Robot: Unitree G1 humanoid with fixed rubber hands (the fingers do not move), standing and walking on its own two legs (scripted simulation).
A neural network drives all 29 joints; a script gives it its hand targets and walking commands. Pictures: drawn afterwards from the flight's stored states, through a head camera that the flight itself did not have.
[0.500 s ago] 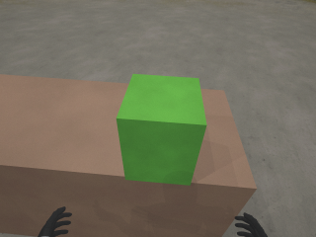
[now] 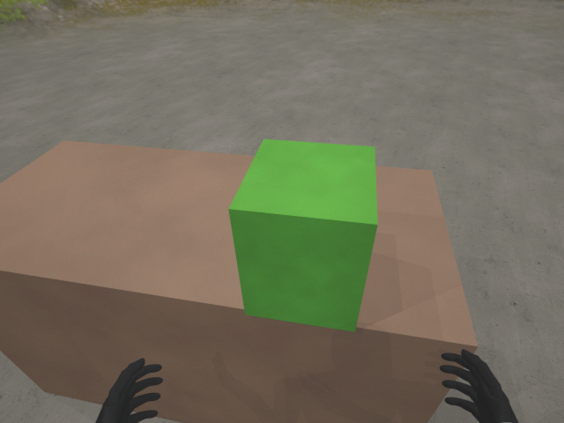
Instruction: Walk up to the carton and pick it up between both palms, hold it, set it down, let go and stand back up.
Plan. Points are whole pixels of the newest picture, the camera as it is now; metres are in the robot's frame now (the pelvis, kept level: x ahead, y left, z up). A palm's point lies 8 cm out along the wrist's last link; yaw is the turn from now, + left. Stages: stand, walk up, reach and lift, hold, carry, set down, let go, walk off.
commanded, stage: reach and lift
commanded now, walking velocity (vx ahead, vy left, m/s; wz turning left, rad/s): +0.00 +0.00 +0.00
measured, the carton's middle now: (308, 233) +0.45 -0.04 +0.06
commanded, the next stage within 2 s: none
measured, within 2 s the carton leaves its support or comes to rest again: neither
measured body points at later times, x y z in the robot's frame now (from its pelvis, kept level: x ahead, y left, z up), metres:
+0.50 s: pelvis -0.01 -0.01 +0.00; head -0.05 +0.01 +0.45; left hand +0.19 +0.23 +0.05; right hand +0.19 -0.20 +0.07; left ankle +0.01 +0.11 -0.74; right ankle +0.00 -0.08 -0.74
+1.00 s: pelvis +0.01 +0.01 +0.00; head -0.01 +0.01 +0.45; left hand +0.26 +0.21 +0.10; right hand +0.24 -0.21 +0.10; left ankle +0.01 +0.11 -0.74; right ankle +0.00 -0.08 -0.74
